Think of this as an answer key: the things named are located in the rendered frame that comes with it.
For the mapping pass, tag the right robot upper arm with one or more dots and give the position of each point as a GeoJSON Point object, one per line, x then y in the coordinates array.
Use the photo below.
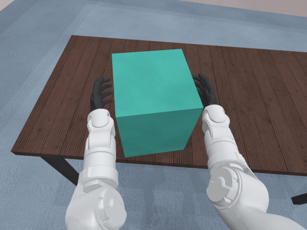
{"type": "Point", "coordinates": [241, 201]}

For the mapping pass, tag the carton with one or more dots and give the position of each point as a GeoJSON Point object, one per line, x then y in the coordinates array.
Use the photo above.
{"type": "Point", "coordinates": [157, 104]}

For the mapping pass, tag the robot left hand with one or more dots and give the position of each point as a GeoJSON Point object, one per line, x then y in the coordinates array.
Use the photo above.
{"type": "Point", "coordinates": [96, 97]}

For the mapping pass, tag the left robot forearm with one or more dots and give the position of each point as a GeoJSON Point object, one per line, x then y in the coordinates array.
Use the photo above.
{"type": "Point", "coordinates": [99, 167]}

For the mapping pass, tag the robot right hand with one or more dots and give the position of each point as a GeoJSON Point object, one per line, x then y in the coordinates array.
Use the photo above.
{"type": "Point", "coordinates": [206, 92]}

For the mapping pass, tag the table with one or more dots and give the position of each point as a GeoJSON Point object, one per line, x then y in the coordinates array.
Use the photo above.
{"type": "Point", "coordinates": [262, 91]}

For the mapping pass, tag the right robot forearm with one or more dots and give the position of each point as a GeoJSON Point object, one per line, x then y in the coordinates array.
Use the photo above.
{"type": "Point", "coordinates": [220, 144]}

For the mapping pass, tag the left robot upper arm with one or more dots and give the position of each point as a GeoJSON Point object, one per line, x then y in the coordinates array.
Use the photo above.
{"type": "Point", "coordinates": [100, 209]}

